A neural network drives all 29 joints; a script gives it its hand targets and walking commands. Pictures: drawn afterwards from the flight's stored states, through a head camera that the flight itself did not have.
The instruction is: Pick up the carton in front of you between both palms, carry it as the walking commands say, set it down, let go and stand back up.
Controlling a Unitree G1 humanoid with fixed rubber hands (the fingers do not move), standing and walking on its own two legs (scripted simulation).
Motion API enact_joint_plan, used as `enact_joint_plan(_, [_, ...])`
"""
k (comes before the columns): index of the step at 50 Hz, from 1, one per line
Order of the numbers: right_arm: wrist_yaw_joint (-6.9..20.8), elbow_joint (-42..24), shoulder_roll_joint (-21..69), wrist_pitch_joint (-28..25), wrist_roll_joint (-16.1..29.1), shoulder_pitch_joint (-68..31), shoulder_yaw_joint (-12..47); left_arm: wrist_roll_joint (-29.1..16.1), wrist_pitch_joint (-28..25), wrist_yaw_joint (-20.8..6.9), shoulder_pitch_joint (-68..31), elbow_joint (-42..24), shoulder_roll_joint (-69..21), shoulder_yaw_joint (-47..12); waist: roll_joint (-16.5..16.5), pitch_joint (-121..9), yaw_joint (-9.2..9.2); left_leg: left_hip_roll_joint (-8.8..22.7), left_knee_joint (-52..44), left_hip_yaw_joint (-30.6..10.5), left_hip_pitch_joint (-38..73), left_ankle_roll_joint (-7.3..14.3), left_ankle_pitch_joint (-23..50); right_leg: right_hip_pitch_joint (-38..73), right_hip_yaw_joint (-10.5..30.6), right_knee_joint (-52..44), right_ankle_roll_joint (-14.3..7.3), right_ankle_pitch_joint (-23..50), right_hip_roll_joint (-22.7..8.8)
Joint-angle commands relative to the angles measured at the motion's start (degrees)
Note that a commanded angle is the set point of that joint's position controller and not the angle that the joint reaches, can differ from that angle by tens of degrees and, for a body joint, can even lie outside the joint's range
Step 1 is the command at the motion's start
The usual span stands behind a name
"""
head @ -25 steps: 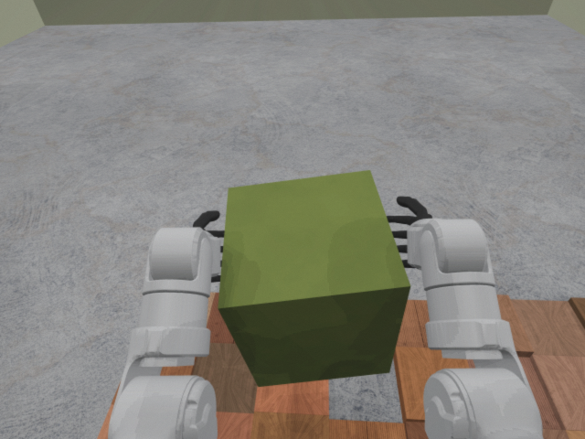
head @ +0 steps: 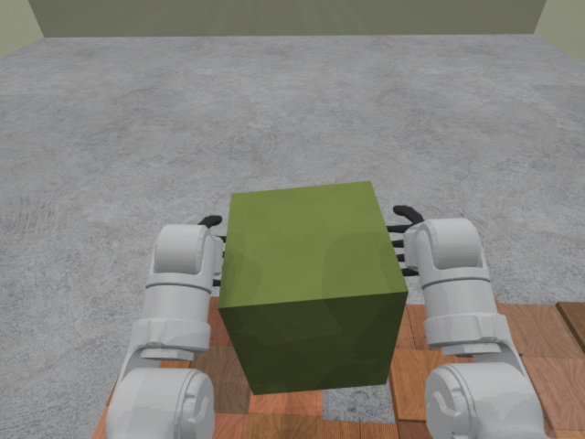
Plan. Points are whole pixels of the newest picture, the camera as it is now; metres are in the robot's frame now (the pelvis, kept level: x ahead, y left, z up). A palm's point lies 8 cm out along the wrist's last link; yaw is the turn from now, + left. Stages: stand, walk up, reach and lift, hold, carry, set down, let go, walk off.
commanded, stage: carry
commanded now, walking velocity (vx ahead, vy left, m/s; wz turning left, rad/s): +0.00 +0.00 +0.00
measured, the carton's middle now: (310, 291) +0.36 +0.00 +0.04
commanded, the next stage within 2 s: none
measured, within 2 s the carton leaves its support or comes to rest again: neither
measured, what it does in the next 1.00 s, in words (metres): stands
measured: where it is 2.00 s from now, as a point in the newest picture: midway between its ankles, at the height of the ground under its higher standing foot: outside the picture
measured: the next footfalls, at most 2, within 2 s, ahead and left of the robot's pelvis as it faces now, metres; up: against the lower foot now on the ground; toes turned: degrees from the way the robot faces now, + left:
left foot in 1.94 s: +0.47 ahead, +0.10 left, +0.04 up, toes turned +7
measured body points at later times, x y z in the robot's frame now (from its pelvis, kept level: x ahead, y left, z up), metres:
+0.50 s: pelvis +0.00 +0.00 +0.00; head -0.02 +0.01 +0.45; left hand +0.36 +0.15 +0.12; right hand +0.36 -0.14 +0.13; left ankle +0.08 +0.11 -0.74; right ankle +0.02 -0.08 -0.70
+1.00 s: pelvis +0.00 +0.00 +0.00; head -0.02 +0.00 +0.45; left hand +0.36 +0.15 +0.12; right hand +0.36 -0.15 +0.13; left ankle +0.08 +0.11 -0.74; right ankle +0.02 -0.08 -0.70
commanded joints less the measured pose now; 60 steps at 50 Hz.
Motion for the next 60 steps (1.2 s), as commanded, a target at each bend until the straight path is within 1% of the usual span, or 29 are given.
enact_joint_plan(1, [16.19,-7.48,66.25,-1.63,27.70,-45.00,24.61,-28.00,-4.48,-17.86,-47.50,-12.37,-67.60,-22.93,0.59,-21.74,-0.60,6.17,-2.11,-5.88,11.82,1.53,2.00,2.53,10.72,-9.31,-1.27,3.32,-8.36])
enact_joint_plan(11, [16.24,-8.03,66.15,-1.04,27.50,-44.65,24.99,-28.33,-4.01,-18.02,-47.61,-13.19,-67.98,-23.50,0.68,-22.80,-0.56,6.37,-1.37,-5.62,12.74,1.71,5.78,3.14,10.63,-8.35,-1.17,4.98,-8.34])
enact_joint_plan(24, [16.42,-8.18,66.37,-0.95,27.74,-44.78,25.49,-28.02,-3.87,-18.11,-47.18,-13.18,-67.73,-23.51,0.32,-22.87,-0.52,6.28,-0.94,-5.21,12.87,1.74,7.27,3.46,10.72,-8.09,-1.24,6.09,-8.62])
enact_joint_plan(59, [16.24,-8.49,66.50,-0.92,28.03,-45.43,25.52,-27.93,-3.64,-18.26,-47.07,-12.92,-67.68,-23.32,0.08,-22.78,-0.47,6.29,-0.78,-4.40,13.10,1.45,7.19,3.33,10.72,-8.41,-1.40,6.55,-9.00])
enact_joint_plan(60, [16.20,-8.90,66.49,-0.96,28.14,-45.84,25.55,-28.08,-3.63,-18.24,-47.53,-13.22,-67.71,-23.51,-0.07,-23.27,-0.79,5.97,-1.12,-4.31,13.23,1.59,3.24,3.20,10.56,-8.84,-1.56,3.45,-8.75])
